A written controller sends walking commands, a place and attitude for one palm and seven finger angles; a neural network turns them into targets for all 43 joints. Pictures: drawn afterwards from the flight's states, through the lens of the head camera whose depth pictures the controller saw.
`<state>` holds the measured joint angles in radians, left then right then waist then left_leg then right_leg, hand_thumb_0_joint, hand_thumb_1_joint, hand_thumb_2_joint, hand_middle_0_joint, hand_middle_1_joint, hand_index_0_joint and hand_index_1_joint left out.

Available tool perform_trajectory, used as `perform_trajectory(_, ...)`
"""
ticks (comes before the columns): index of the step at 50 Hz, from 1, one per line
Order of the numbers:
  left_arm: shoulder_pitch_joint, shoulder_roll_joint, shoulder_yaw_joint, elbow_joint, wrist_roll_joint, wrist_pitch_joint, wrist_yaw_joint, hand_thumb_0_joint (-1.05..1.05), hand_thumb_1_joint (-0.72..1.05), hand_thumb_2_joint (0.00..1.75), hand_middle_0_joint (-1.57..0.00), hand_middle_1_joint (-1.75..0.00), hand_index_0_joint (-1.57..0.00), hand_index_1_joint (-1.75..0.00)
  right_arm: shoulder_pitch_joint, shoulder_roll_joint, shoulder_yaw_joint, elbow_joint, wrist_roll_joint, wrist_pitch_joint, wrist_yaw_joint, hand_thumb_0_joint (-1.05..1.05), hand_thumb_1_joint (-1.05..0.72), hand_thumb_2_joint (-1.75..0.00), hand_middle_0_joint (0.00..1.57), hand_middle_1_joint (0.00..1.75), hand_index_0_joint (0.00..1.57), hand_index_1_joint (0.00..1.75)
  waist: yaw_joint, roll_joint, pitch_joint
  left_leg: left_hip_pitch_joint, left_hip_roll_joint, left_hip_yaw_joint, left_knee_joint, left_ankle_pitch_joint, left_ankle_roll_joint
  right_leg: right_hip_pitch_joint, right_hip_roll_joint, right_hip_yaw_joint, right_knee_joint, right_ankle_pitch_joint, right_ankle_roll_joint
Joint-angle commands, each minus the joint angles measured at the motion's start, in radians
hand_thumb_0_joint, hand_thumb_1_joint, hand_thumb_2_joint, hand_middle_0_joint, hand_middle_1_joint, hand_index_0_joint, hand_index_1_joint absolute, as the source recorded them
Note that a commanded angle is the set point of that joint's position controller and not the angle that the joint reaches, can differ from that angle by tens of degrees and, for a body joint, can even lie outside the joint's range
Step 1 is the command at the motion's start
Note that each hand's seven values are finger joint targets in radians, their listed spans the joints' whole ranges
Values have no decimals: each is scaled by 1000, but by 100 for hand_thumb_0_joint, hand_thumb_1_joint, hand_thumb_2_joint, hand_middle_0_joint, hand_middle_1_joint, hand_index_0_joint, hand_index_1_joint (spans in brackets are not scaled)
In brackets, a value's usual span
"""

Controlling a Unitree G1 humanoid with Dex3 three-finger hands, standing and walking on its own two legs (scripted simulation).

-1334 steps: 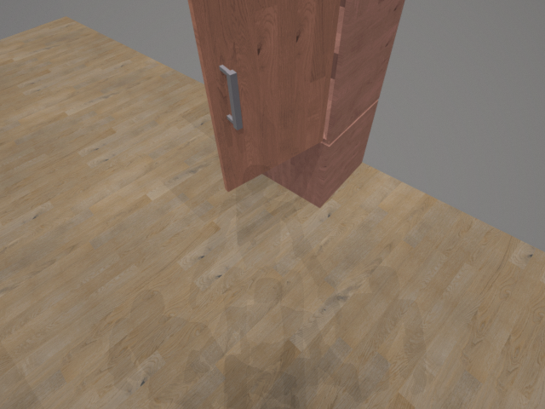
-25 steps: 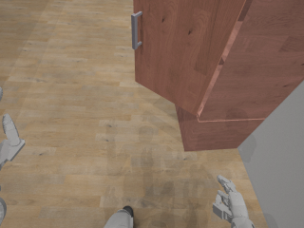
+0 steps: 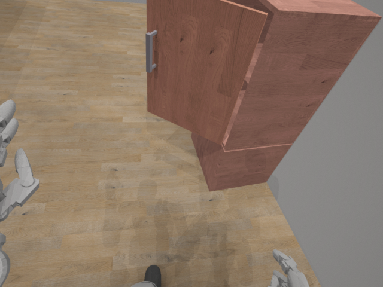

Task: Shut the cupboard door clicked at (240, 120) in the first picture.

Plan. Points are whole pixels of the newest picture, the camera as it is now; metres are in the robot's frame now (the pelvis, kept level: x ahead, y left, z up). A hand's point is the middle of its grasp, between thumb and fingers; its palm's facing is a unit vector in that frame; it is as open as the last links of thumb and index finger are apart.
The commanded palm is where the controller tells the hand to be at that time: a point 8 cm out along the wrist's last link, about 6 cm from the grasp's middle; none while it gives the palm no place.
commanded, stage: stop stepping back and stand still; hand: left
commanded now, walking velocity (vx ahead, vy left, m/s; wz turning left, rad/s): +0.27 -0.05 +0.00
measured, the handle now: (151, 52) +0.94 +0.16 +0.00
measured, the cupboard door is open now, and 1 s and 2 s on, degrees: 49 49 49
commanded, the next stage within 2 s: let the arm hang, fingers relaxed in 0.54 s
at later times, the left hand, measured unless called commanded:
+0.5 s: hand out of the picture +0.20 +0.30 +0.15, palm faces +0.31 -0.85 -0.44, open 7.4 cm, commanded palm +0.13 +0.35 +0.18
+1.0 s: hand out of the picture +0.07 +0.22 -0.18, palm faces +0.10 -0.99 -0.14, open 6.7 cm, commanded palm none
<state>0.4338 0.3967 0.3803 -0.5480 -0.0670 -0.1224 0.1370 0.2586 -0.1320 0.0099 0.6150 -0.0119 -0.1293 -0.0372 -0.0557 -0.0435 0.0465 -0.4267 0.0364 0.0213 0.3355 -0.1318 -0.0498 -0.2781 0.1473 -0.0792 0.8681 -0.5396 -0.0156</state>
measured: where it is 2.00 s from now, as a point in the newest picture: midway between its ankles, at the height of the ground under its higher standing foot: outside the picture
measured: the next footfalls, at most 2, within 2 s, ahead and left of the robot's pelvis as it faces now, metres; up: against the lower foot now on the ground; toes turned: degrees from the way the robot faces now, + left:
right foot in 0.08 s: -0.03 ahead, -0.03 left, +0.00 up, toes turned -8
left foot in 0.36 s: +0.05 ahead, +0.19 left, +0.00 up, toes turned +6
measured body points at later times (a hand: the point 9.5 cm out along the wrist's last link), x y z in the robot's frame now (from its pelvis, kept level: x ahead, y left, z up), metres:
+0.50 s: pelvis -0.01 +0.06 -0.01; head +0.02 +0.09 +0.44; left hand +0.18 +0.34 +0.17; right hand +0.14 -0.18 -0.08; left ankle -0.04 +0.20 -0.74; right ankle -0.03 -0.03 -0.72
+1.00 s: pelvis +0.00 +0.05 -0.01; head +0.02 +0.08 +0.44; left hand +0.06 +0.28 -0.16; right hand +0.05 -0.19 -0.14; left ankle +0.01 +0.19 -0.74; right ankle +0.03 -0.03 -0.74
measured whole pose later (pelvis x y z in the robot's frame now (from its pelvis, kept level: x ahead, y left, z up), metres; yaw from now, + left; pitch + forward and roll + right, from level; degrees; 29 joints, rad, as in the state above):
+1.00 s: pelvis +0.00 +0.05 -0.01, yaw +3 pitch -1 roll -1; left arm 0.27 0.18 0.03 0.79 0.01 0.04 0.02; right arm 0.28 -0.17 0.01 0.89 -0.03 0.06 0.00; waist 0.00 -0.07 0.07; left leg -0.29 0.07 0.03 0.59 -0.29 -0.03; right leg -0.28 -0.01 -0.18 0.55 -0.26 -0.06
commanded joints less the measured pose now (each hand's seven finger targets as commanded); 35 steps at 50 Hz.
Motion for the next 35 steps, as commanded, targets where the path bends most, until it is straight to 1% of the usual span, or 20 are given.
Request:
perform_trajectory(1, 379, 349, 310, -425, -13, -94, 29, 0, 90, 90, -20, -30, -20, -30, -87, -139, -67, -153, -7, -37, 25, 0, -90, -90, 20, 30, 20, 30, 116, 256, -398, 66, 1, 117, 102, -297, -61, 293, -77, -19, -403, 14, -69)
perform_trajectory(2, 325, 324, 281, -426, -20, -83, 29, 0, 90, 90, -20, -30, -20, -30, -94, -127, -54, -142, 5, -2, 9, 0, -90, -90, 20, 30, 20, 30, 83, -28, -272, 37, -60, 143, 497, -274, -72, 82, -276, 155, -590, 65, -116)
perform_trajectory(3, 189, 311, 280, -408, -13, -85, 34, 0, 90, 90, -20, -30, -20, -30, -106, -148, -65, -124, 17, 28, -13, 0, -90, -90, 20, 30, 20, 30, 35, -169, -87, -110, -55, 12, 799, -320, -23, -170, -447, 349, -720, -1, -180)
perform_trajectory(4, 74, 374, 338, -331, -23, -96, 34, 0, 90, 90, -20, -30, -20, -30, -90, -161, -57, -96, 7, 40, -24, 0, -90, -90, 20, 30, 20, 30, 7, -169, -10, -266, -41, -61, 976, -270, -7, -236, -549, 487, -806, -195, -228)
perform_trajectory(5, -58, 412, 374, -210, -41, -99, 39, 0, 90, 90, -20, -30, -20, -30, -105, -171, -40, -90, -4, 35, -26, 0, -90, -90, 20, 30, 20, 30, -16, -138, 29, -248, 34, -112, 1030, -211, -1, -322, -589, 473, -819, -228, -257)
perform_trajectory(6, -153, 333, 295, -73, -38, -89, 37, 0, 90, 90, -20, -30, -20, -30, -127, -153, -15, -108, 8, 37, -17, 0, -90, -90, 20, 30, 20, 30, -34, -158, -2, -153, 94, -115, 961, -187, -4, -374, -563, 419, -826, -375, -229)
perform_trajectory(7, -53, 217, 200, 101, -10, -61, 35, 0, 90, 90, -20, -30, -20, -30, -129, -165, -36, -112, 27, 38, -42, 0, -90, -90, 20, 30, 20, 30, -5, -44, 66, -240, 41, -50, 848, -118, 26, -204, -410, 377, -754, -264, -165)
perform_trajectory(9, -40, 211, 167, 249, -1, -51, 33, 0, 90, 90, -20, -30, -20, -30, -145, -188, -25, -109, 34, 49, -58, 0, -90, -90, 20, 30, 20, 30, 38, 72, 96, -272, 49, -6, 713, -179, 42, -87, -415, 370, -714, -102, -138)
perform_trajectory(11, -98, 147, 71, 278, 10, -45, 31, 0, 90, 90, -20, -30, -20, -30, -151, -183, -21, -94, 33, 48, -68, 0, -90, -90, 20, 30, 20, 30, 57, 60, 132, -205, 36, 51, 533, -256, 56, -49, -402, 281, -684, 7, -113)
perform_trajectory(14, -175, 78, -53, 105, 29, -45, 45, 0, 90, 90, -20, -30, -20, -30, -142, -184, -18, -113, 13, 27, -73, 0, -90, -90, 20, 30, 20, 30, 72, -129, 41, -17, -5, 132, 301, -247, 72, 58, -330, 162, -606, 213, -91)
perform_trajectory(16, -190, 136, -27, -108, 15, -56, 60, 0, 90, 90, -20, -30, -20, -30, -149, -194, -27, -139, 17, -2, -77, 0, -90, -90, 20, 30, 20, 30, 63, -150, -85, 160, 8, 122, 106, -109, 80, 137, -291, 88, -463, 448, -63)
perform_trajectory(18, -155, 224, 65, -341, 16, -86, 71, 0, 90, 90, -20, -30, -20, -30, -101, -228, -57, -178, 15, -13, -73, 0, -90, -90, 20, 30, 20, 30, 31, 125, -263, 465, 168, -114, 88, 297, 137, 3, -215, -2, -115, 554, 15)
perform_trajectory(19, -161, 273, 119, -438, 20, -108, 74, 0, 90, 90, -20, -30, -20, -30, -95, -225, -61, -185, 11, -19, -59, 0, -90, -90, 20, 30, 20, 30, 44, 283, -287, 612, 268, -235, 129, 633, 170, -191, -168, -6, -35, 274, 28)
perform_trajectory(21, -31, 395, 239, -486, 29, -121, 66, 0, 90, 90, -20, -30, -20, -30, -67, -187, -49, -156, 0, -42, -36, 0, -90, -90, 20, 30, 20, 30, 48, 393, -257, 642, 288, -203, 105, 814, 164, -293, -148, 15, -1, 41, 16)
perform_trajectory(25, 108, 332, 283, -386, 6, -103, 60, 0, 90, 90, -20, -30, -20, -30, -101, -187, -60, -155, 8, -27, -12, 0, -90, -90, 20, 30, 20, 30, 53, 435, -164, 392, 262, -48, 98, 591, 121, -117, -143, 4, -151, 197, 22)
perform_trajectory(29, 225, 252, 287, -119, -9, -92, 34, 0, 90, 90, -20, -30, -20, -30, -80, -202, -67, -168, 18, 2, -8, 0, -90, -90, 20, 30, 20, 30, 49, 275, -133, 95, 229, 53, 164, 166, 82, 188, -122, -29, -368, 377, 18)
perform_trajectory(31, 258, 202, 239, 27, 1, -81, 34, 0, 90, 90, -20, -30, -20, -30, -63, -185, -59, -161, 33, 18, 0, 0, -90, -90, 20, 30, 20, 30, 43, 47, -152, -21, 104, 106, 354, -106, 54, 266, -237, 147, -434, 512, -42)
perform_trajectory(32, 136, -1, -251, 571, 107, 73, -109, 0, 90, 90, -20, -30, -20, -30, -138, -210, -34, -61, 46, 28, 59, 0, -90, -90, 20, 30, 20, 30, 50, -55, -121, -159, 75, 89, 487, -357, 13, 191, -525, 243, -382, 803, -96)
perform_trajectory(33, 82, -24, -257, 611, 91, 114, -136, 0, 90, 90, -20, -30, -20, -30, -82, -172, -36, -56, 32, 70, 48, 0, -90, -90, 20, 30, 20, 30, 49, -122, -169, -48, 80, -29, 481, -555, 22, 55, -530, 314, -413, 789, -145)
perform_trajectory(35, 16, -36, -262, 656, 98, 124, -144, 0, 90, 90, -20, -30, -20, -30, -32, -185, -36, -23, 7, 116, 39, 0, -90, -90, 20, 30, 20, 30, 47, -217, -105, -21, 44, 21, 501, -501, 34, -16, -451, 189, -406, 687, -133)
